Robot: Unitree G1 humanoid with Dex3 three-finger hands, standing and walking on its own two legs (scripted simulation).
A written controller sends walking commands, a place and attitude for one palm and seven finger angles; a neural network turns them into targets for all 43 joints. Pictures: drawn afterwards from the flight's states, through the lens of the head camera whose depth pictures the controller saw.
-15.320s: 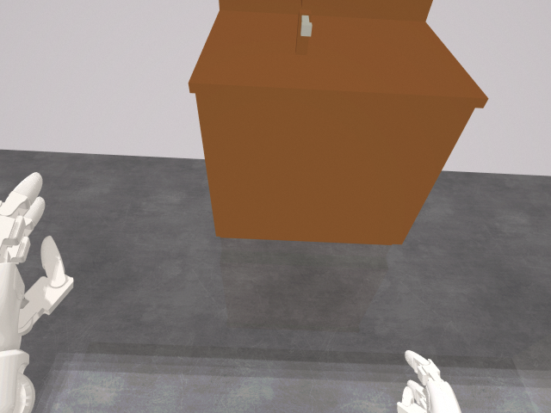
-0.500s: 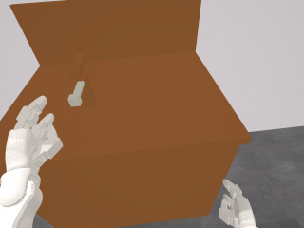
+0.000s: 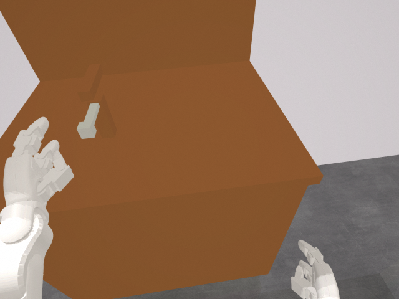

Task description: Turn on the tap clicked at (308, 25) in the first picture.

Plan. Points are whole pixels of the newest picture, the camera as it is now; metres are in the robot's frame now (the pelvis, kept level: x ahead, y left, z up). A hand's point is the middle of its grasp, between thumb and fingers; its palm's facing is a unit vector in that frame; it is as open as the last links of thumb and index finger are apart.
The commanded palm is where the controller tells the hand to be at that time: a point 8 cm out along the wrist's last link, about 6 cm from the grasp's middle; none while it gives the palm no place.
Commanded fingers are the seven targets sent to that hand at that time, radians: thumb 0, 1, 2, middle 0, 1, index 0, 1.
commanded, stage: reach beside the lever's end, fingers flat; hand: left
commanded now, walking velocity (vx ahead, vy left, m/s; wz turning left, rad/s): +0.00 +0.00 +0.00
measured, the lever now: (86, 129) +0.40 +0.30 +0.15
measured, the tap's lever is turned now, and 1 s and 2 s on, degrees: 0 0 1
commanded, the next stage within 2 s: push the lever round in 1.56 s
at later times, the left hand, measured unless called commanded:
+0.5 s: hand (73, 152) +0.31 +0.28 +0.17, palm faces +0.49 -0.87 -0.09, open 7.7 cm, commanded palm +0.26 +0.33 +0.17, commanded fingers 0.00 0.90 0.90 -0.16 -0.18 -0.16 -0.18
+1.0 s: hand (74, 137) +0.37 +0.32 +0.15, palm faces +0.49 -0.87 -0.09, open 7.8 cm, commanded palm +0.31 +0.36 +0.15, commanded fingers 0.00 0.90 0.90 -0.15 -0.15 -0.15 -0.15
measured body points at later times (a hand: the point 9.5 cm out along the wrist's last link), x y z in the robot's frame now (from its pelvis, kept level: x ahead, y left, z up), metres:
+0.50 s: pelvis +0.00 -0.01 +0.00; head +0.00 -0.04 +0.45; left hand +0.28 +0.32 +0.18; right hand +0.19 -0.25 -0.10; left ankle -0.04 +0.13 -0.73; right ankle +0.04 -0.08 -0.73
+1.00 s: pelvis +0.00 +0.01 +0.00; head +0.02 -0.01 +0.45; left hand +0.34 +0.36 +0.15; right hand +0.13 -0.25 -0.11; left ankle -0.04 +0.13 -0.73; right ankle +0.04 -0.08 -0.73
